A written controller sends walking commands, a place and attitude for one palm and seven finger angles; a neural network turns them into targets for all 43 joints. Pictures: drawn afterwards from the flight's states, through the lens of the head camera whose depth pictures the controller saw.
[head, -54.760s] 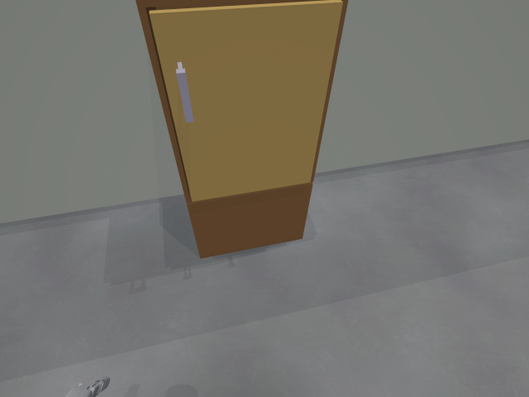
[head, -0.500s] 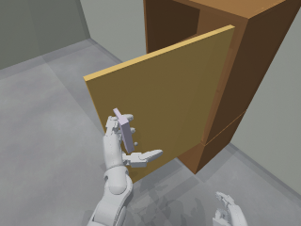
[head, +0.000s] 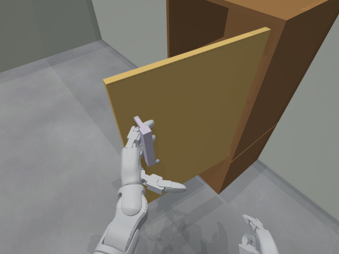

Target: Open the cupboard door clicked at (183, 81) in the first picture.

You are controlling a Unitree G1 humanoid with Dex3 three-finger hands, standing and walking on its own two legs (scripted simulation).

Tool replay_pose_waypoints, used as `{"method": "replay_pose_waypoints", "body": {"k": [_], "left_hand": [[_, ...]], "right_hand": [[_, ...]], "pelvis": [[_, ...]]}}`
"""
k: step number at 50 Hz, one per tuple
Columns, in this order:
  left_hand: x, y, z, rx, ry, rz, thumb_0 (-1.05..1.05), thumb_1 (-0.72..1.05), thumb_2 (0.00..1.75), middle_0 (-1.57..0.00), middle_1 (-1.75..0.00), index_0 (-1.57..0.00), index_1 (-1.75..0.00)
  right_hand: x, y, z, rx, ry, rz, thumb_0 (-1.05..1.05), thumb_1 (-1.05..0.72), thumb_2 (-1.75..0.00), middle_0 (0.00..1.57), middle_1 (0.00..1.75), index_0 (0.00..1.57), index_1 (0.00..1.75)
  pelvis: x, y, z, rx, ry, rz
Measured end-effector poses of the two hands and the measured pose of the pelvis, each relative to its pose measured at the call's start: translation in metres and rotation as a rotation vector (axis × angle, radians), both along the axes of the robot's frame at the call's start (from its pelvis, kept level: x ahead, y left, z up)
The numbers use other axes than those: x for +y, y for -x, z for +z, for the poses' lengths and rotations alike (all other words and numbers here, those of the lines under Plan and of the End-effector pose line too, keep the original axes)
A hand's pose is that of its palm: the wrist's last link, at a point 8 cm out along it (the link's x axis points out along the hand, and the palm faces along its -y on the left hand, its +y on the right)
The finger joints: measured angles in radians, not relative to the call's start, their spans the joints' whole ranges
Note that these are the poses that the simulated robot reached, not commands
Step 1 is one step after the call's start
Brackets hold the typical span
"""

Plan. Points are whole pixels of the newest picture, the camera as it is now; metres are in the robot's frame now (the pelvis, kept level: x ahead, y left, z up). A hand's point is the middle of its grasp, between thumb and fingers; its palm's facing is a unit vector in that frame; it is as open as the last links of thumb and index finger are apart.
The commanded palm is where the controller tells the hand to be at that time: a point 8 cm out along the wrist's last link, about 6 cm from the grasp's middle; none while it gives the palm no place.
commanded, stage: slide the hand sideways off the handle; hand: left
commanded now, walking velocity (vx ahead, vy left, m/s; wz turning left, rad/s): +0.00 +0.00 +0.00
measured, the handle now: (144, 142) +0.35 +0.09 +0.08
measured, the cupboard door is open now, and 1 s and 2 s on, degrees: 82 83 83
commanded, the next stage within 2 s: draw the hand back to the body in 1.12 s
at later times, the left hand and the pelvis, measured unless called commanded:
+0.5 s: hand (146, 180) +0.26 +0.07 +0.08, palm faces -0.15 -0.99 -0.03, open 16.1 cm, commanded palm +0.23 +0.14 +0.08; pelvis +0.01 +0.01 +0.00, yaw -2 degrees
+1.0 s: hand (118, 195) +0.22 +0.13 +0.08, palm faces -0.07 -1.00 -0.05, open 16.3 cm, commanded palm +0.19 +0.19 +0.08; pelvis +0.02 +0.00 -0.01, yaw +0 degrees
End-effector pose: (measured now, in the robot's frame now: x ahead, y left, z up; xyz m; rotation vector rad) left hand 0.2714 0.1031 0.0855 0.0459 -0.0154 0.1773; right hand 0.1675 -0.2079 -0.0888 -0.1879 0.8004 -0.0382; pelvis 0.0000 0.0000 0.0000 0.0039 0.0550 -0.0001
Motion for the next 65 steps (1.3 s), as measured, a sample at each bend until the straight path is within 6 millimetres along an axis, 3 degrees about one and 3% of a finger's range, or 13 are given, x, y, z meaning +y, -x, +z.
{"method": "replay_pose_waypoints", "body": {"k": [4,9,17,44,57,65], "left_hand": [[0.012,0.004,0.000,-0.015,-0.084,-0.260,-0.02,-0.49,0.30,-0.30,-0.48,-0.22,-0.49],[0.014,0.005,0.000,0.017,0.011,-0.408,-0.02,-0.50,0.30,-0.22,-0.38,-0.16,-0.38],[0.007,0.015,-0.001,0.011,0.077,-0.349,-0.02,-0.50,0.30,-0.18,-0.34,-0.19,-0.34],[0.064,0.059,-0.004,0.047,0.007,-0.255,-0.02,-0.49,0.30,-0.17,-0.31,-0.17,-0.31],[0.095,0.081,-0.005,0.045,-0.005,-0.244,-0.02,-0.49,0.30,-0.15,-0.30,-0.15,-0.30],[0.093,0.084,-0.006,0.022,0.012,-0.282,-0.02,-0.50,0.30,-0.15,-0.30,-0.15,-0.30]], "right_hand": [[0.002,0.004,0.001,-0.020,0.001,0.002,0.01,-0.91,-0.90,0.20,0.30,0.20,0.30],[0.004,0.007,0.005,-0.064,-0.010,-0.019,0.01,-0.91,-0.90,0.20,0.30,0.20,0.30],[0.010,0.006,0.014,-0.107,-0.034,-0.019,0.01,-0.91,-0.90,0.20,0.30,0.20,0.30],[-0.009,-0.029,0.013,-0.171,-0.007,0.002,0.01,-0.91,-0.90,0.20,0.30,0.20,0.30],[-0.018,-0.027,0.012,-0.197,0.022,-0.012,0.01,-0.91,-0.90,0.20,0.30,0.20,0.30],[-0.012,-0.022,0.013,-0.227,0.029,-0.015,0.01,-0.91,-0.90,0.20,0.30,0.20,0.30]], "pelvis": [[0.002,0.002,0.000,-0.010,0.000,0.003],[0.009,0.004,0.001,-0.023,0.006,0.000],[0.012,-0.002,0.002,-0.009,-0.004,-0.029],[-0.001,-0.024,-0.007,0.040,0.005,-0.009],[-0.003,-0.022,-0.013,0.048,0.016,0.003],[0.004,-0.014,-0.016,0.044,0.023,0.004]]}}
